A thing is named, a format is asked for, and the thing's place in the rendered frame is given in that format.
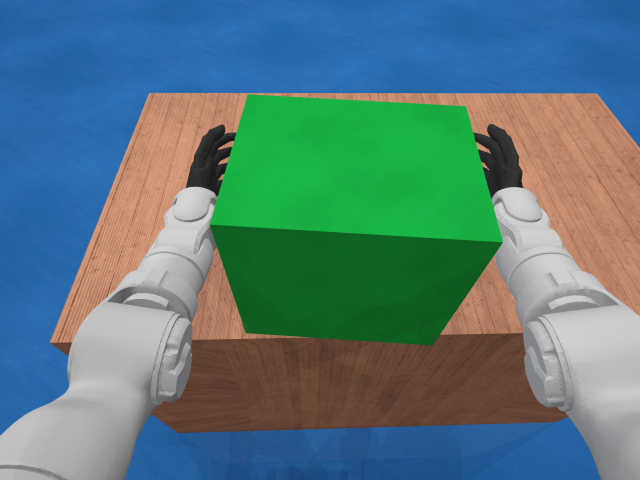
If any robot left hand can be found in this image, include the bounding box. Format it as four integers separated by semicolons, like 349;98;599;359
186;124;236;196

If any right robot forearm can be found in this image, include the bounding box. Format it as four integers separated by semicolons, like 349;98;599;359
491;187;640;329

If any robot right upper arm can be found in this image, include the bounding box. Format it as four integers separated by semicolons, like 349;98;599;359
523;305;640;480

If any robot left upper arm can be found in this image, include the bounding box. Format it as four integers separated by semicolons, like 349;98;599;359
0;302;193;480

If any left robot forearm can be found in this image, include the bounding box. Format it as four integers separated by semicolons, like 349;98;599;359
67;187;217;385

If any pedestal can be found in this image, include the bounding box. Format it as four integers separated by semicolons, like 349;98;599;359
50;93;640;433

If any carton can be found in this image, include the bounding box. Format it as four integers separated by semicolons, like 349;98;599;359
210;94;503;345

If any robot right hand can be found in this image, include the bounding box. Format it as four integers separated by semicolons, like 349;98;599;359
473;124;523;199

